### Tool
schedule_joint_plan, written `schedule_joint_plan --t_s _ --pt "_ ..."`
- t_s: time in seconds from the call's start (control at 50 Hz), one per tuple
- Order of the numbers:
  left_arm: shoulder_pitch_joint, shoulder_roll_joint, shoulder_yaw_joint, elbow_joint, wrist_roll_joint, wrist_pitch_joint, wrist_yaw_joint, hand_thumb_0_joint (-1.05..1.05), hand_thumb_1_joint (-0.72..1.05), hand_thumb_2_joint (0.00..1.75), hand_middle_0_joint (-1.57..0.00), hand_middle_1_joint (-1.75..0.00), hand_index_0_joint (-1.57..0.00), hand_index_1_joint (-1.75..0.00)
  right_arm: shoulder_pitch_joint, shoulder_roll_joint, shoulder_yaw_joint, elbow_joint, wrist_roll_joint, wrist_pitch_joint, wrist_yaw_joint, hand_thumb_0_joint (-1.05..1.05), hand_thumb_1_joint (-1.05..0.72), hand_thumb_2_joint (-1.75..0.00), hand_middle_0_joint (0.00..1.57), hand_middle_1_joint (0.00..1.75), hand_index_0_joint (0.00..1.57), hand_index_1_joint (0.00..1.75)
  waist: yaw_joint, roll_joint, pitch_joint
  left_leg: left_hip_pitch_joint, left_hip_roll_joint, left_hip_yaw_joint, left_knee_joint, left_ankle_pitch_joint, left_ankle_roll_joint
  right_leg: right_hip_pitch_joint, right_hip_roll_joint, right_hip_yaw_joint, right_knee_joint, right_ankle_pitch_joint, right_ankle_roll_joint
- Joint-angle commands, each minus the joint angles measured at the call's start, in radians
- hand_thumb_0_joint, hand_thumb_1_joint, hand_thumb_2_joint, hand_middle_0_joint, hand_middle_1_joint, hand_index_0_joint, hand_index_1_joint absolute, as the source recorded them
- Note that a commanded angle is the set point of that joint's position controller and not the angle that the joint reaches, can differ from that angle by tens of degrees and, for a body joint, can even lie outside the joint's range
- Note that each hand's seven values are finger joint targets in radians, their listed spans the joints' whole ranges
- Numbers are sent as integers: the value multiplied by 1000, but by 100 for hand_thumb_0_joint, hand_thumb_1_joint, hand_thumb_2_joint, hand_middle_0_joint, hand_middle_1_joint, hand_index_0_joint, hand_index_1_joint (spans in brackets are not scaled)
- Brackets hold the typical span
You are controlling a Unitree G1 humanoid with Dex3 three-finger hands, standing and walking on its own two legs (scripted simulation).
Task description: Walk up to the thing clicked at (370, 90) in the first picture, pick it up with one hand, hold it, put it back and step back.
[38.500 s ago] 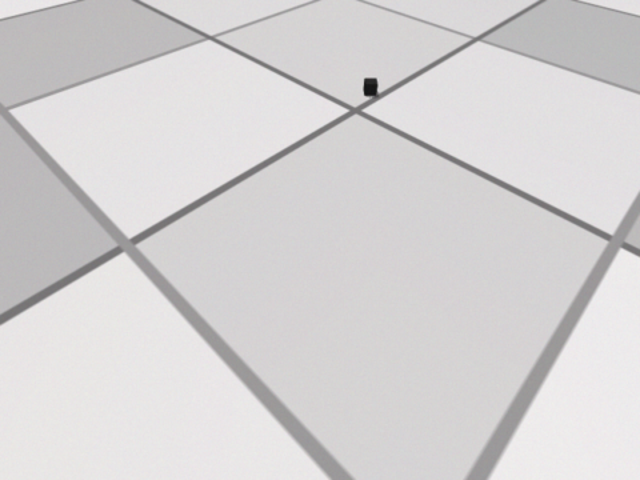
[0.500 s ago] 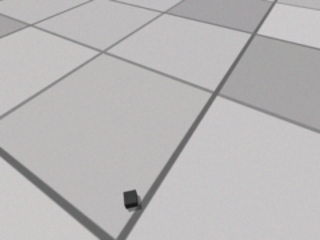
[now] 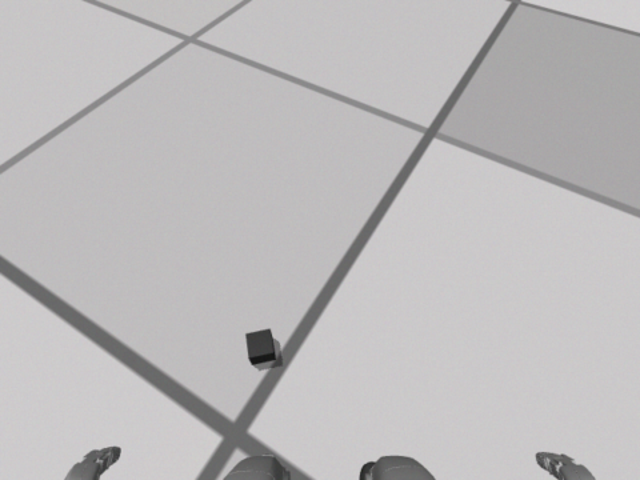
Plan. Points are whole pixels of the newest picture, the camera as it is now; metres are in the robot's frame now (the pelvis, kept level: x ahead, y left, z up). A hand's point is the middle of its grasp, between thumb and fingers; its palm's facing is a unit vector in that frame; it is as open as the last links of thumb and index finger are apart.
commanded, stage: step back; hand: left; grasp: from above
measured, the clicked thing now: (261, 346) +0.49 +0.17 -0.73
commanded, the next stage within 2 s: none
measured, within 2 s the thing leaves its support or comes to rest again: neither
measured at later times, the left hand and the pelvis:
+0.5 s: hand out of the picture +0.04 +0.27 -0.16, palm faces -0.10 -0.91 -0.40, open 7.4 cm; pelvis -0.08 +0.02 -0.02, yaw -3 degrees
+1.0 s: hand out of the picture -0.09 +0.31 -0.16, palm faces +0.00 -0.94 -0.34, open 7.4 cm; pelvis -0.22 +0.05 +0.00, yaw +0 degrees
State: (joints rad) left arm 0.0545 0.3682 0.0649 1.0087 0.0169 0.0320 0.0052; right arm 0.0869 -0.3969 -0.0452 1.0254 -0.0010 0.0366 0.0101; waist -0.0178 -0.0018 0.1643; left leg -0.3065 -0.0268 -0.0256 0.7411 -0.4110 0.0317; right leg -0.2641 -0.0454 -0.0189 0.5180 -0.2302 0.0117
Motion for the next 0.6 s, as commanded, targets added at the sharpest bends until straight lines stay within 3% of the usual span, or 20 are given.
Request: schedule_joint_plan --t_s 0.0,0.02,0.04,0.06,0.08,0.1,0.12,0.14,0.18,0.22,0.3,0.36,0.42,0.44,0.46,0.48,0.5,0.52,0.54,0.58 --pt "-73 226 46 -137 -6 -9 20 0 90 90 -20 -30 -20 -30 95 -175 -43 -59 -6 -18 -10 0 -90 -90 20 30 20 30 -20 -63 -220 67 82 -52 -262 428 8 60 -129 84 88 328 -117" --pt "-72 191 39 -158 -17 -2 19 0 90 90 -20 -30 -20 -30 80 -234 -58 -72 -20 -24 -16 0 -90 -90 20 30 20 30 -11 91 -226 107 192 -204 -321 679 41 -4 -7 35 227 201 -66" --pt "-76 163 37 -165 -22 6 23 0 90 90 -20 -30 -20 -30 96 -272 -67 -72 -28 -30 -20 0 -90 -90 20 30 20 30 -18 187 -207 217 272 -337 -353 873 91 -168 124 64 343 -201 -51" --pt "-26 161 37 -157 -14 17 31 0 90 90 -20 -30 -20 -30 109 -277 -72 -75 -34 -32 -26 0 -90 -90 20 30 20 30 -4 129 -219 255 302 -319 -314 943 126 -206 136 142 443 -383 -52" --pt "-3 154 32 -157 -13 17 35 0 90 90 -20 -30 -20 -30 99 -288 -72 -96 -29 -34 -30 0 -90 -90 20 30 20 30 -14 160 -229 264 334 -347 -301 1021 148 -229 146 174 500 -419 -47" --pt "-13 159 33 -156 -12 17 40 0 90 90 -20 -30 -20 -30 71 -287 -75 -115 -29 -32 -34 0 -90 -90 20 30 20 30 -15 182 -232 234 338 -352 -321 946 144 -225 145 211 547 -404 -49" --pt "-10 178 38 -151 -14 18 43 0 90 90 -20 -30 -20 -30 31 -268 -73 -131 -29 -31 -40 0 -90 -90 20 30 20 30 -2 183 -233 245 316 -307 -306 897 153 -228 134 226 578 -368 -49" --pt "16 189 39 -149 -21 17 41 0 90 90 -20 -30 -20 -30 11 -239 -67 -145 -37 -31 -46 0 -90 -90 20 30 20 30 18 172 -238 289 264 -237 -269 912 137 -252 130 218 589 -308 -44" --pt "43 192 41 -154 -19 16 36 0 90 90 -20 -30 -20 -30 9 -206 -58 -162 -29 -32 -53 0 -90 -90 20 30 20 30 29 152 -243 314 239 -189 -246 874 140 -261 131 188 605 -253 -33" --pt "40 193 45 -165 -10 10 33 0 90 90 -20 -30 -20 -30 44 -206 -61 -169 -25 -31 -54 0 -90 -90 20 30 20 30 5 137 -241 335 263 -202 -233 857 186 -246 123 167 562 -266 -6" --pt "13 188 52 -197 -5 -1 26 0 90 90 -20 -30 -20 -30 97 -219 -70 -183 -20 -27 -52 0 -90 -90 20 30 20 30 -36 118 -218 335 279 -213 -225 801 209 -205 94 130 388 -266 6" --pt "67 181 57 -196 -2 -8 20 0 90 90 -20 -30 -20 -30 58 -231 -70 -208 -17 -22 -46 0 -90 -90 20 30 20 30 -14 138 -238 274 265 -191 -209 663 187 -107 69 77 209 -221 -13" --pt "155 173 64 -151 10 -20 19 0 90 90 -20 -30 -20 -30 -2 -228 -65 -219 -4 -11 -38 0 -90 -90 20 30 20 30 40 102 -253 115 238 -163 -138 492 128 106 58 52 -72 45 -47" --pt "163 209 72 -156 18 -28 20 0 90 90 -20 -30 -20 -30 -5 -200 -56 -222 4 -11 -35 0 -90 -90 20 30 20 30 38 15 -268 16 182 -125 -83 370 79 180 -11 164 -88 161 -71" --pt "132 268 84 -178 20 -32 19 0 90 90 -20 -30 -20 -30 -3 -171 -45 -233 10 -12 -33 0 -90 -90 20 30 20 30 30 -157 -237 -125 42 -45 51 153 11 188 -156 374 -129 254 -159" --pt "85 349 97 -206 15 -26 17 0 90 90 -20 -30 -20 -30 -32 -163 -52 -234 7 -2 -43 0 -90 -90 20 30 20 30 67 -302 -171 -133 -78 -21 288 -217 -20 6 -346 575 -197 321 -339" --pt "46 337 99 -238 18 -31 17 0 90 90 -20 -30 -20 -30 15 -193 -62 -211 0 2 -47 0 -90 -90 20 30 20 30 48 -247 -133 -87 -59 -116 425 -245 -36 -80 -371 606 -188 344 -363" --pt "35 279 92 -247 8 -28 18 0 90 90 -20 -30 -20 -30 51 -207 -61 -189 1 1 -40 0 -90 -90 20 30 20 30 26 -180 -107 -79 -53 -136 447 -198 -36 -92 -325 522 -185 334 -330" --pt "15 245 84 -262 1 -30 21 0 90 90 -20 -30 -20 -30 65 -202 -54 -182 11 0 -35 0 -90 -90 20 30 20 30 15 -111 -125 -120 -86 -158 461 -142 -31 -11 -241 381 -149 394 -281" --pt "0 209 77 -261 6 -26 25 0 90 90 -20 -30 -20 -30 82 -170 -40 -167 11 -5 -40 0 -90 -90 20 30 20 30 4 -110 -155 -169 -122 -151 457 -82 -46 58 -140 253 -105 406 -196"
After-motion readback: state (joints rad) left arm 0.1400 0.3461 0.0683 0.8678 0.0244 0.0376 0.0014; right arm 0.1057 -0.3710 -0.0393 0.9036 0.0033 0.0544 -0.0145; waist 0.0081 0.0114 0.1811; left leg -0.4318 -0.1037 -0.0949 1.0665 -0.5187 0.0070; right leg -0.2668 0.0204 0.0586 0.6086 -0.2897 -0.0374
